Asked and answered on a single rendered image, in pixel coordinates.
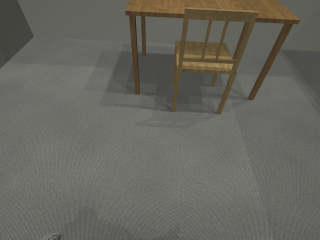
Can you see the table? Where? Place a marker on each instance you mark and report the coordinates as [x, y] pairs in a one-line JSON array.
[[270, 11]]

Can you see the chair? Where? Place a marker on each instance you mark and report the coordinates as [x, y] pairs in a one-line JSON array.
[[210, 57]]

